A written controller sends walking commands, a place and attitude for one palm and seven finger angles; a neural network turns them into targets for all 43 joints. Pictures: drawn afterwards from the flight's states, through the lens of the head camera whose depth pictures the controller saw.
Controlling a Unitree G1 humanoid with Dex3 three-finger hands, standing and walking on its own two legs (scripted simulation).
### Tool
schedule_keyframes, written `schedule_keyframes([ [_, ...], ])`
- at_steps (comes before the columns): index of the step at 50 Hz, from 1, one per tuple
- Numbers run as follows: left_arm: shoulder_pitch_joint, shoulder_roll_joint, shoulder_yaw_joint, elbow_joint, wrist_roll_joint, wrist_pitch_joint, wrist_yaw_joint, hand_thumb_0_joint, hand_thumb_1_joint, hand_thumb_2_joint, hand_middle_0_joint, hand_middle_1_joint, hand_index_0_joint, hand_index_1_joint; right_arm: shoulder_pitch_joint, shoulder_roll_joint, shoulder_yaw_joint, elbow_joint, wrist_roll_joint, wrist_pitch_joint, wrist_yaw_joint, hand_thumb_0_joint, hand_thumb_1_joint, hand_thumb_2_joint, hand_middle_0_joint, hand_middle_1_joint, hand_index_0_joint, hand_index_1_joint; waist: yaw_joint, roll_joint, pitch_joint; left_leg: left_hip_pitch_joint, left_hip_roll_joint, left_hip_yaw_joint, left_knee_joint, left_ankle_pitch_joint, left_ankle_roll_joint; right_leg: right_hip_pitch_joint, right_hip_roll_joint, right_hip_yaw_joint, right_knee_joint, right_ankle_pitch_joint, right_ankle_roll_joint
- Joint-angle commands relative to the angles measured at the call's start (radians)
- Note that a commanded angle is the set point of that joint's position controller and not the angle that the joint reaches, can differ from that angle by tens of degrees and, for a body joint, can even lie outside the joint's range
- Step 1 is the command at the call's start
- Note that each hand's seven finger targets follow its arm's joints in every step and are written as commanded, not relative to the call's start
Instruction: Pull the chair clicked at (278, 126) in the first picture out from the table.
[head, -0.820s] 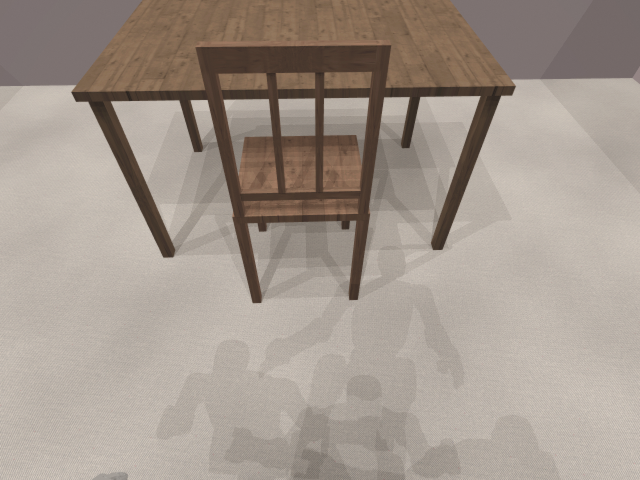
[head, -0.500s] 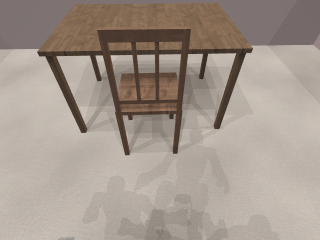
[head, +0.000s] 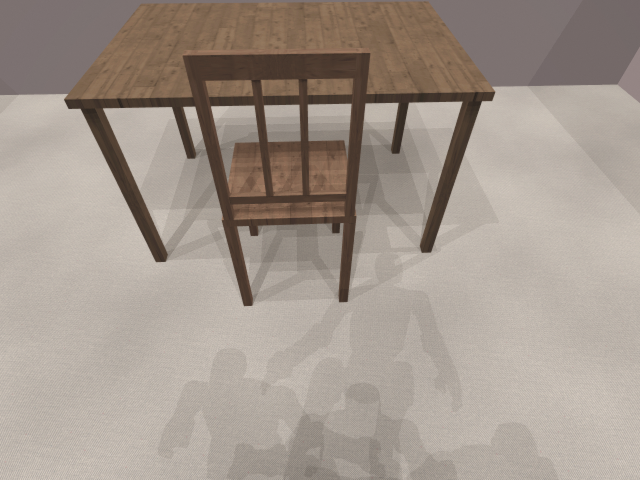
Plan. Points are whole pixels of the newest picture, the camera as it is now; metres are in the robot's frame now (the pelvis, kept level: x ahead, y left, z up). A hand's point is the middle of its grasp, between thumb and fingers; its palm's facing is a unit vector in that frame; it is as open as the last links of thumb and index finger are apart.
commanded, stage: look at it before walking up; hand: left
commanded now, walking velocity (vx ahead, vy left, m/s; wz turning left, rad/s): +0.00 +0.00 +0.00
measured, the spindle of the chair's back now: (263, 143) +0.86 +0.18 -0.07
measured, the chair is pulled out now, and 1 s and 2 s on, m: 0.00 0.00 0.00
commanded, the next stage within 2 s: take the last steps up to it in 0.62 s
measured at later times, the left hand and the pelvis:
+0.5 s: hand out of the picture +0.08 +0.25 -0.15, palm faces -0.02 -0.94 -0.33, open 7.4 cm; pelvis +0.00 +0.00 +0.00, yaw +0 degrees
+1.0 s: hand out of the picture +0.04 +0.21 -0.19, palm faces +0.03 -0.98 -0.22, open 7.4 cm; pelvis +0.04 +0.01 -0.01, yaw +1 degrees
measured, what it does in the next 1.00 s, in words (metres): stands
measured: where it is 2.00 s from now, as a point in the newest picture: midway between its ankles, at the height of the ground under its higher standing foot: (333, 449)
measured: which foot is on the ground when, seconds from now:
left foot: down 0.00-1.00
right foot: down 0.00-1.00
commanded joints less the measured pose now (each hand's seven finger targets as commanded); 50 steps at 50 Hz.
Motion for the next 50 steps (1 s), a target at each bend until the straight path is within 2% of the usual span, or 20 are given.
schedule_keyframes([
  [1, -0.042, 0.203, 0.045, -0.063, 0.003, -0.02, 0.008, 0.0, 0.9, 0.9, -0.2, -0.3, -0.2, -0.3, -0.05, -0.188, -0.031, -0.059, -0.004, -0.025, -0.015, 0.0, -0.9, -0.9, 0.2, 0.3, 0.2, 0.3, 0.007, -0.007, -0.037, -0.009, 0.096, -0.085, -0.063, 0.053, 0.036, -0.029, -0.124, 0.114, -0.099, 0.036, -0.021],
  [5, -0.047, 0.203, 0.046, -0.062, 0.004, -0.019, 0.007, 0.0, 0.9, 0.9, -0.2, -0.3, -0.2, -0.3, -0.048, -0.19, -0.031, -0.059, -0.004, -0.027, -0.015, 0.0, -0.9, -0.9, 0.2, 0.3, 0.2, 0.3, 0.007, -0.012, -0.046, -0.006, 0.1, -0.086, -0.067, 0.05, 0.037, -0.028, -0.122, 0.112, -0.098, 0.027, -0.02],
  [14, -0.044, 0.204, 0.048, -0.062, 0.005, -0.022, 0.008, 0.0, 0.9, 0.9, -0.2, -0.3, -0.2, -0.3, -0.055, -0.19, -0.032, -0.064, -0.003, -0.031, -0.017, 0.0, -0.9, -0.9, 0.2, 0.3, 0.2, 0.3, 0.01, -0.003, -0.069, 0.012, 0.106, -0.087, -0.065, 0.115, 0.038, 0.001, -0.124, 0.101, -0.083, 0.125, -0.021],
  [22, -0.05, 0.204, 0.048, -0.058, 0.006, -0.019, 0.005, 0.0, 0.9, 0.9, -0.2, -0.3, -0.2, -0.3, -0.063, -0.196, -0.032, -0.064, -0.004, -0.03, -0.016, 0.0, -0.9, -0.9, 0.2, 0.3, 0.2, 0.3, 0.01, 0.001, -0.045, 0.006, 0.105, -0.093, -0.082, 0.078, 0.039, -0.018, -0.121, 0.101, -0.097, 0.07, -0.017],
  [29, -0.041, 0.207, 0.048, -0.055, 0.005, -0.022, 0.005, 0.0, 0.9, 0.9, -0.2, -0.3, -0.2, -0.3, -0.062, -0.194, -0.031, -0.064, -0.002, -0.03, -0.017, 0.0, -0.9, -0.9, 0.2, 0.3, 0.2, 0.3, 0.009, -0.013, -0.071, 0.027, 0.108, -0.091, -0.074, 0.115, 0.039, -0.001, -0.123, 0.099, -0.094, 0.118, -0.017],
  [37, -0.04, 0.211, 0.048, -0.052, 0.005, -0.022, 0.006, 0.0, 0.9, 0.9, -0.2, -0.3, -0.2, -0.3, -0.066, -0.197, -0.03, -0.06, -0.001, -0.031, -0.018, 0.0, -0.9, -0.9, 0.2, 0.3, 0.2, 0.3, 0.011, -0.001, -0.066, 0.026, 0.109, -0.09, -0.079, 0.128, 0.038, 0.01, -0.127, 0.097, -0.097, 0.139, -0.017],
  [38, -0.005, 0.137, 0.035, -0.035, 0.003, -0.014, 0.008, 0.0, 0.9, 0.9, -0.2, -0.3, -0.2, -0.3, -0.034, -0.125, -0.013, -0.045, -0.005, -0.025, -0.016, 0.0, -0.9, -0.9, 0.2, 0.3, 0.2, 0.3, 0.01, -0.01, -0.085, 0.028, 0.105, -0.08, -0.069, 0.094, 0.028, 0.02, -0.125, 0.088, -0.096, 0.089, -0.006],
  [39, 0.034, 0.087, 0.023, -0.019, 0.005, -0.002, 0.01, 0.0, 0.9, 0.9, -0.2, -0.3, -0.2, -0.3, 0.004, -0.068, -0.002, -0.031, -0.009, -0.013, -0.013, 0.0, -0.9, -0.9, 0.2, 0.3, 0.2, 0.3, 0.01, -0.02, -0.076, 0.02, 0.096, -0.069, -0.054, 0.006, 0.024, 0.01, -0.117, 0.081, -0.09, -0.026, 0.001],
  [41, 0.067, 0.089, 0.027, -0.012, 0.011, 0.009, 0.004, 0.0, 0.9, 0.9, -0.2, -0.3, -0.2, -0.3, 0.037, -0.063, -0.005, -0.024, -0.015, -0.005, -0.009, 0.0, -0.9, -0.9, 0.2, 0.3, 0.2, 0.3, 0.015, -0.038, 0.002, -0.057, 0.072, -0.063, -0.032, -0.197, 0.031, -0.039, -0.112, 0.102, -0.1, -0.248, -0.01],
  [42, 0.084, 0.094, 0.03, -0.013, 0.012, 0.011, 0.0, 0.0, 0.9, 0.9, -0.2, -0.3, -0.2, -0.3, 0.042, -0.061, -0.006, -0.027, -0.017, -0.003, -0.008, 0.0, -0.9, -0.9, 0.2, 0.3, 0.2, 0.3, 0.019, -0.054, 0.037, -0.098, 0.061, -0.064, -0.018, -0.26, 0.035, -0.057, -0.115, 0.118, -0.11, -0.318, -0.02],
  [44, 0.119, 0.099, 0.04, -0.017, 0.013, 0.011, -0.005, 0.0, 0.9, 0.9, -0.2, -0.3, -0.2, -0.3, 0.061, -0.047, -0.011, -0.036, -0.02, -0.004, -0.007, 0.0, -0.9, -0.9, 0.2, 0.3, 0.2, 0.3, 0.025, -0.091, 0.074, -0.156, 0.04, -0.044, 0.043, -0.295, 0.039, -0.063, -0.126, 0.148, -0.122, -0.392, -0.044],
  [46, 0.157, 0.095, 0.048, -0.018, 0.011, 0.005, -0.005, 0.0, 0.9, 0.9, -0.2, -0.3, -0.2, -0.3, 0.083, -0.023, -0.012, -0.046, -0.019, -0.014, -0.008, 0.0, -0.9, -0.9, 0.2, 0.3, 0.2, 0.3, 0.027, -0.113, 0.079, -0.197, 0.02, -0.005, 0.131, -0.248, 0.037, -0.037, -0.16, 0.185, -0.122, -0.386, -0.077],
  [48, 0.185, 0.088, 0.058, -0.016, 0.009, -0.005, -0.002, 0.0, 0.9, 0.9, -0.2, -0.3, -0.2, -0.3, 0.113, 0.002, -0.017, -0.051, -0.017, -0.025, -0.011, 0.0, -0.9, -0.9, 0.2, 0.3, 0.2, 0.3, 0.018, -0.113, 0.067, -0.19, 0.022, 0.03, 0.195, -0.207, 0.038, -0.027, -0.194, 0.202, -0.104, -0.299, -0.108],
  [49, 0.194, 0.086, 0.063, -0.018, 0.01, -0.008, -0.001, 0.0, 0.9, 0.9, -0.2, -0.3, -0.2, -0.3, 0.127, 0.01, -0.021, -0.05, -0.016, -0.027, -0.012, 0.0, -0.9, -0.9, 0.2, 0.3, 0.2, 0.3, 0.013, -0.104, 0.082, -0.186, 0.028, 0.041, 0.209, -0.217, 0.04, -0.042, -0.197, 0.193, -0.09, -0.271, -0.117],
  [50, 0.183, 0.072, 0.064, -0.02, 0.012, -0.011, 0.0, 0.0, 0.9, 0.9, -0.2, -0.3, -0.2, -0.3, 0.159, 0.019, -0.022, -0.046, -0.014, -0.032, -0.013, 0.0, -0.9, -0.9, 0.2, 0.3, 0.2, 0.3, -0.005, -0.08, 0.107, -0.151, 0.033, 0.044, 0.179, -0.209, 0.042, -0.087, -0.189, 0.172, -0.05, -0.228, -0.115],
])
